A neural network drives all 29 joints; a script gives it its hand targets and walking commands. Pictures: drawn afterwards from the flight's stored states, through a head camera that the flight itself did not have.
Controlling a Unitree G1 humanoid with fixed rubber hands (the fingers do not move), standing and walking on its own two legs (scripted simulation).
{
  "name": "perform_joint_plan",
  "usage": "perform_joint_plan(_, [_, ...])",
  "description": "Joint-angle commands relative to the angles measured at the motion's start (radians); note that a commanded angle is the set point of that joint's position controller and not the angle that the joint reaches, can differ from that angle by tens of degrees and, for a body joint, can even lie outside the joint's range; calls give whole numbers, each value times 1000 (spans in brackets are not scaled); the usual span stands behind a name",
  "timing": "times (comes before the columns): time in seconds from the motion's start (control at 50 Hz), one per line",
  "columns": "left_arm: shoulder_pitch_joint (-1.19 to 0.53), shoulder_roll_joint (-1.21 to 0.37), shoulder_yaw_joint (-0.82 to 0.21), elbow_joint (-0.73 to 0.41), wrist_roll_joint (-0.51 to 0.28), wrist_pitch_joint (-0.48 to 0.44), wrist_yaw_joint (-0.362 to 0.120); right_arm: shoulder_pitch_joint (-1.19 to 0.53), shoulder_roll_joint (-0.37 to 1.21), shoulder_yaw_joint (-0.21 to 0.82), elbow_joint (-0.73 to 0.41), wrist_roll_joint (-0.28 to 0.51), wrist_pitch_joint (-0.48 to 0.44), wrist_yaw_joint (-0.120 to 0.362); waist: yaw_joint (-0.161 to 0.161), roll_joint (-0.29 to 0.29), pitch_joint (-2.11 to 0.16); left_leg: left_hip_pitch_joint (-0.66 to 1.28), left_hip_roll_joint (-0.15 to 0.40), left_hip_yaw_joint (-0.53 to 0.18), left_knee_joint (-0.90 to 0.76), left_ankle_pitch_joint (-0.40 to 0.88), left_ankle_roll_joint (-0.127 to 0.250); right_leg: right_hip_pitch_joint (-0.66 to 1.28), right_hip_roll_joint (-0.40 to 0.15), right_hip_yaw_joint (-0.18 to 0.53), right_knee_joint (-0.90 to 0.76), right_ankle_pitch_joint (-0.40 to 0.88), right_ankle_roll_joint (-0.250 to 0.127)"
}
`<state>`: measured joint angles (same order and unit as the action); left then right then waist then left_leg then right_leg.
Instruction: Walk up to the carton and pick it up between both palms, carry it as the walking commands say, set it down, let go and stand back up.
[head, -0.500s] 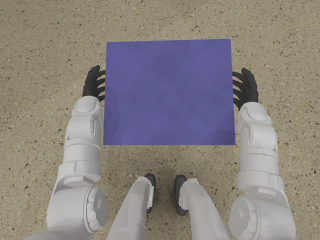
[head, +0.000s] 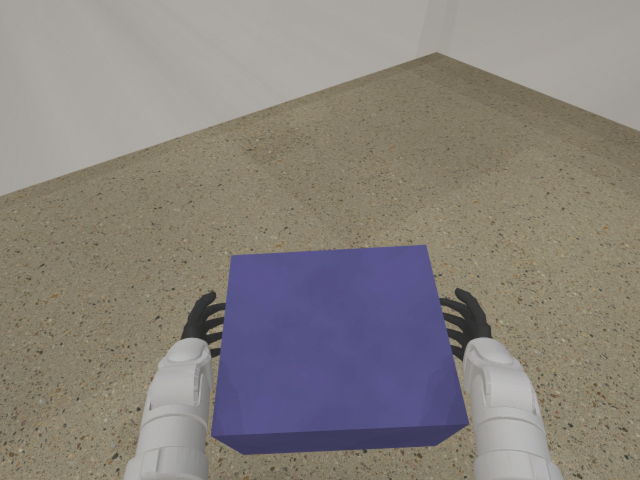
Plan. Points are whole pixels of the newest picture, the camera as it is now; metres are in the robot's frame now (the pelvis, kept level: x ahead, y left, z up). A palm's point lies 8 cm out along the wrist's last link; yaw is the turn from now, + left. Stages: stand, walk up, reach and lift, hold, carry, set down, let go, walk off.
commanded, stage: reach and lift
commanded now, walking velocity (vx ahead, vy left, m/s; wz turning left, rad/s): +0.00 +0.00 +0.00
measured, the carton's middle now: (333, 351) +0.34 +0.00 -0.05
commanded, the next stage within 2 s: hold in 1.50 s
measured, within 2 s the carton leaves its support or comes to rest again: neither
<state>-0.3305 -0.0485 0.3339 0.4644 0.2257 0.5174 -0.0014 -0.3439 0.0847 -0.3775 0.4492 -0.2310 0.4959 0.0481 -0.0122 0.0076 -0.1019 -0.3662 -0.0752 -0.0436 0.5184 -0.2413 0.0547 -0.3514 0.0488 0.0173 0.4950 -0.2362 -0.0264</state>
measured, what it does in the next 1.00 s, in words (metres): stands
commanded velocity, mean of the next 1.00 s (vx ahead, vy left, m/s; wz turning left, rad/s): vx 0.00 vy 0.00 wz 0.00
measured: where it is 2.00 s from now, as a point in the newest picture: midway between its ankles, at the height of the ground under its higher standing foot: outside the picture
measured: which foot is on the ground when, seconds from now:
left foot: down 0.00-1.00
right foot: down 0.00-1.00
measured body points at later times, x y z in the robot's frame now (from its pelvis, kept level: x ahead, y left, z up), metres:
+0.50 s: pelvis +0.00 +0.00 +0.01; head -0.05 +0.00 +0.46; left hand +0.31 +0.18 +0.05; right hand +0.29 -0.20 +0.05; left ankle +0.01 +0.08 -0.74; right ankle +0.01 -0.10 -0.74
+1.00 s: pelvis +0.01 -0.01 +0.01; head -0.04 -0.01 +0.46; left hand +0.31 +0.18 +0.05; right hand +0.30 -0.20 +0.05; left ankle +0.01 +0.08 -0.74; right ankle +0.01 -0.11 -0.74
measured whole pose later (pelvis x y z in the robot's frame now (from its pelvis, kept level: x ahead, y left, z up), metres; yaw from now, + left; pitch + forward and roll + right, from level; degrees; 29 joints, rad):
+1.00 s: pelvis +0.01 -0.01 +0.01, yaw +0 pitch -5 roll +0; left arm -0.26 -0.06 0.28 0.31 0.28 0.68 -0.03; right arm -0.23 0.14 -0.32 0.24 -0.29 0.67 0.03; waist 0.00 -0.01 -0.03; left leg -0.03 -0.06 -0.05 0.30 -0.17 0.04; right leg -0.03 0.06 0.03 0.30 -0.17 -0.04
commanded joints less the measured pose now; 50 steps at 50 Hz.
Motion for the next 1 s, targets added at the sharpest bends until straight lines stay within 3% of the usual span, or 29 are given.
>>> perform_joint_plan(0.0, [-521,-911,-549,-93,-225,-31,-288,-498,824,572,-48,193,3,286,-4,13,-388,222,22,-102,-85,500,-76,223,22,80,-57,410,4])
perform_joint_plan(0.06, [-502,-923,-588,-142,-228,-22,-278,-446,831,604,-91,193,14,282,-9,20,-374,249,37,-106,-117,550,-82,261,22,101,-91,427,3])
perform_joint_plan(0.08, [-421,-952,-601,-140,-239,-6,-273,-444,834,636,-129,213,21,279,25,16,-371,277,25,-103,-129,537,-78,297,14,96,-100,437,2])
perform_joint_plan(0.1, [-404,-950,-620,-164,-248,-2,-269,-429,836,662,-169,214,31,273,-3,-38,-361,320,38,-121,-143,572,-73,283,22,87,-105,450,11])
perform_joint_plan(0.12, [-465,-947,-642,-212,-260,0,-269,-428,839,658,-142,217,41,280,-16,20,-358,286,36,-112,-158,541,-80,326,15,98,-115,414,6])
perform_joint_plan(0.24, [-483,-976,-707,-283,-301,52,-268,-389,845,701,-219,246,83,280,-19,18,-342,359,45,-116,-185,516,-85,342,21,94,-156,388,-1])
perform_joint_plan(0.28, [-414,-930,-627,-209,-247,81,-274,-369,833,668,-176,232,115,283,18,40,-211,303,29,-80,-216,418,-77,359,4,108,-193,363,-1])
perform_joint_plan(0.32, [-440,-914,-586,-196,-221,87,-282,-434,852,682,-196,216,129,284,21,-44,-150,281,35,-81,-245,257,-47,351,6,94,-196,251,0])
perform_joint_plan(0.34, [-425,-918,-583,-197,-212,95,-291,-411,837,664,-207,209,135,298,32,5,-134,293,33,-74,-261,268,-54,344,17,85,-203,248,-5])
perform_joint_plan(0.36, [-469,-951,-599,-212,-227,98,-291,-428,852,667,-194,206,132,294,-1,14,-152,280,39,-80,-249,299,-54,371,-1,99,-192,267,-8])
perform_joint_plan(0.38, [-427,-957,-613,-218,-241,101,-294,-434,850,691,-236,233,131,294,22,-1,-168,322,40,-78,-237,345,-53,364,4,90,-196,304,-5])
perform_joint_plan(0.42, [-507,-927,-581,-184,-229,112,-307,-480,858,664,-187,211,148,298,8,-22,-128,311,30,-72,-256,203,-46,350,2,82,-210,213,-7])
perform_joint_plan(0.44, [-536,-943,-567,-154,-224,116,-307,-496,839,647,-137,207,151,300,-4,30,-61,255,42,-60,-261,94,-40,336,-10,96,-207,124,-17])
perform_joint_plan(0.46, [-619,-910,-582,-196,-233,103,-317,-465,858,620,-104,182,149,303,-19,-13,-56,260,46,-67,-268,77,-39,309,4,74,-213,108,-19])
perform_joint_plan(0.52, [-581,-965,-599,-165,-259,106,-330,-544,867,670,-176,227,139,311,-7,5,-149,275,43,-60,-258,155,-40,361,4,71,-193,186,-14])
perform_joint_plan(0.58, [-603,-919,-519,-97,-215,115,-329,-532,869,600,-62,178,162,315,-15,-42,-36,262,46,-56,-281,49,-24,329,-2,68,-213,95,-17])
perform_joint_plan(0.62, [-615,-927,-528,-139,-219,96,-340,-558,917,630,-96,210,156,324,36,-31,-137,255,35,-41,-279,73,-23,396,-1,73,-214,123,-18])
perform_joint_plan(0.64, [-642,-946,-535,-152,-220,90,-337,-595,886,620,-131,214,139,328,12,14,-165,292,42,-49,-266,145,-30,357,-7,83,-198,176,-22])
perform_joint_plan(0.66, [-586,-936,-533,-168,-220,95,-334,-560,895,642,-134,225,147,326,44,0,-154,298,30,-39,-257,217,-38,384,0,80,-204,236,-12])
perform_joint_plan(0.68, [-625,-931,-534,-159,-222,97,-339,-535,900,612,-90,197,150,322,15,-11,-145,298,27,-40,-257,193,-37,375,0,72,-208,216,-12])
perform_joint_plan(0.7, [-616,-918,-509,-88,-216,105,-347,-558,908,600,-70,198,153,313,15,-25,-126,295,23,-36,-256,130,-27,360,-6,76,-225,161,-8])
perform_joint_plan(0.76, [-646,-921,-532,-145,-211,97,-351,-617,905,619,-136,209,142,309,13,3,-169,300,23,-33,-259,131,-27,374,-10,77,-214,163,-10])
perform_joint_plan(0.8, [-655,-943,-569,-198,-228,88,-348,-626,890,627,-169,223,137,312,-3,43,-223,354,30,-43,-253,180,-41,364,-4,82,-214,192,-12])
perform_joint_plan(0.82, [-603,-936,-572,-191,-227,92,-341,-563,904,628,-144,230,139,308,17,40,-227,335,28,-42,-239,269,-46,388,-4,89,-200,271,-11])
perform_joint_plan(0.84, [-608,-933,-617,-275,-255,84,-335,-463,917,654,-148,227,144,304,-1,14,-258,377,36,-61,-231,342,-46,402,3,82,-190,349,-8])
perform_joint_plan(0.86, [-517,-918,-555,-164,-210,107,-334,-468,856,613,-150,191,152,300,-12,3,-187,387,24,-62,-245,359,-45,366,-6,89,-213,344,5])
perform_joint_plan(0.9, [-520,-908,-578,-211,-229,104,-336,-425,901,642,-147,203,165,288,-14,-19,-165,367,28,-62,-246,294,-31,387,-6,85,-209,326,4])
perform_joint_plan(0.94, [-458,-925,-621,-253,-239,110,-335,-415,888,689,-230,231,153,280,10,12,-217,404,14,-62,-230,421,-45,423,4,90,-205,439,12])
perform_joint_plan(0.98, [-438,-925,-615,-239,-223,119,-321,-420,851,669,-250,214,157,274,-6,21,-170,393,24,-75,-236,403,-46,388,7,84,-209,374,8])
